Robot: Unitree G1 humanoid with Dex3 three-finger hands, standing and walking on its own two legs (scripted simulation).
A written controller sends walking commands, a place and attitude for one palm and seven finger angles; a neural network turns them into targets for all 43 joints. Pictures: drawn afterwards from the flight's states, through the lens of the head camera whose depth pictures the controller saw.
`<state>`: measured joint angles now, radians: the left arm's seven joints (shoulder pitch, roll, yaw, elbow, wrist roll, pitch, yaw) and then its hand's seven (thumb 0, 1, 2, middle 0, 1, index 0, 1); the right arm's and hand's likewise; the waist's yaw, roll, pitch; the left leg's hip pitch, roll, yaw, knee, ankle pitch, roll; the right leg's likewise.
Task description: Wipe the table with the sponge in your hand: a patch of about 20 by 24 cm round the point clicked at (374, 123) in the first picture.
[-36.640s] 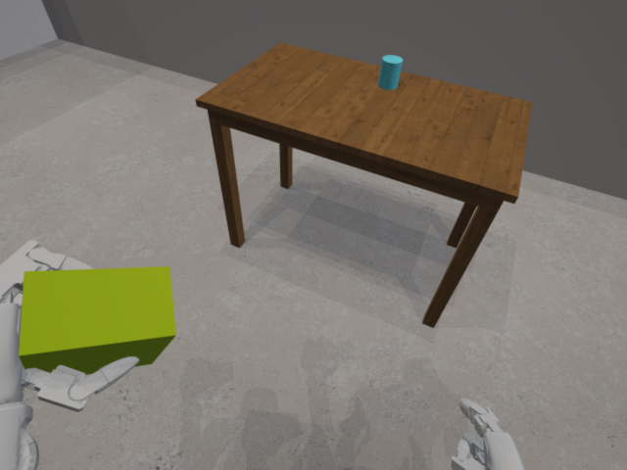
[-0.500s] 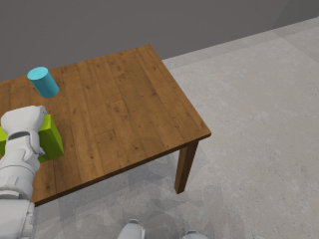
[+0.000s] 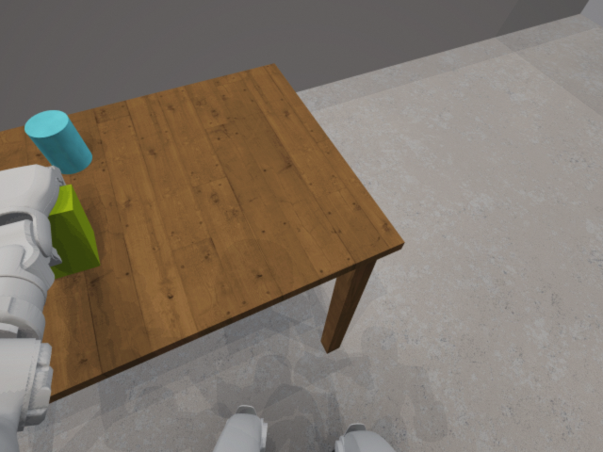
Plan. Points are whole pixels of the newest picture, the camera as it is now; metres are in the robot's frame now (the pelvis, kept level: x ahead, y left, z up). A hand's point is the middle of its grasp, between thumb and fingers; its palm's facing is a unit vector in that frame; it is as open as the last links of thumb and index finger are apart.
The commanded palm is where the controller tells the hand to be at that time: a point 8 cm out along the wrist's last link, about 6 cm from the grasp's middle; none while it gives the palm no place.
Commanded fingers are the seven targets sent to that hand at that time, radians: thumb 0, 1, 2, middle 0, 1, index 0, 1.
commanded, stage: slide across to the middle lane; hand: left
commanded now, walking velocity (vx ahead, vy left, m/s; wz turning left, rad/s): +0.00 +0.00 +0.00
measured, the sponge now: (41, 247) +0.39 +0.39 +0.00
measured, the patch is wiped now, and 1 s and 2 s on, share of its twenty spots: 0.35 0.60 0.75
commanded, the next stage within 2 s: wipe back along the middle lane in 0.80 s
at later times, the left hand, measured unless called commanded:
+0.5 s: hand (41, 211) +0.42 +0.38 +0.04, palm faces -0.13 +0.05 -0.99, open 10.6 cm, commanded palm +0.43 +0.31 +0.08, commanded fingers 0.00 0.10 1.30 -1.20 -1.60 -1.20 -1.60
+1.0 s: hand (90, 192) +0.46 +0.32 +0.04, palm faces -0.11 +0.02 -0.99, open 10.6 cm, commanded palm +0.44 +0.27 +0.08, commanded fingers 0.00 0.10 1.30 -1.20 -1.60 -1.20 -1.60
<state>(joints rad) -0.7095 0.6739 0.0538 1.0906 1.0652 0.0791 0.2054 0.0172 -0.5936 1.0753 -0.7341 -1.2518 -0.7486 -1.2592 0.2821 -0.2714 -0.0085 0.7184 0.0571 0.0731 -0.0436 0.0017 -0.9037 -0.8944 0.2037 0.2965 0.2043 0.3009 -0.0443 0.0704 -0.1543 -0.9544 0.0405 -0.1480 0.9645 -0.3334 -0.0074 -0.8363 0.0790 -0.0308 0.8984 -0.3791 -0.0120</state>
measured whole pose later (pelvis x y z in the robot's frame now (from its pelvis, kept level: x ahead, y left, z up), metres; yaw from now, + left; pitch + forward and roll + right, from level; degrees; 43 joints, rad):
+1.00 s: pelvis +0.03 +0.05 +0.03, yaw +0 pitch +16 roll -4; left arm -0.79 0.37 -0.15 1.12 1.02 0.36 0.35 0.01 -0.57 1.07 -0.69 -1.29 -0.71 -1.30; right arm 0.23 -0.22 -0.03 0.76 0.04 0.14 0.02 0.00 -0.90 -0.89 0.20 0.30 0.20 0.30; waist -0.04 0.05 -0.16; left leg -0.79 -0.01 -0.09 0.83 -0.32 0.02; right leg -0.65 0.02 0.02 0.72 -0.35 0.03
